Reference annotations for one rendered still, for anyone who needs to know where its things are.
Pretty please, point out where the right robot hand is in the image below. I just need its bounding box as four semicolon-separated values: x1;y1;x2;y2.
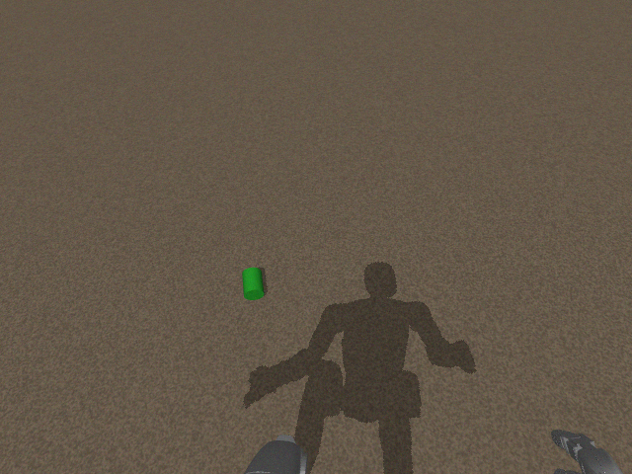
551;430;623;474

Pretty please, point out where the can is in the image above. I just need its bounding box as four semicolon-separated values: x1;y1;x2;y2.
242;268;264;300

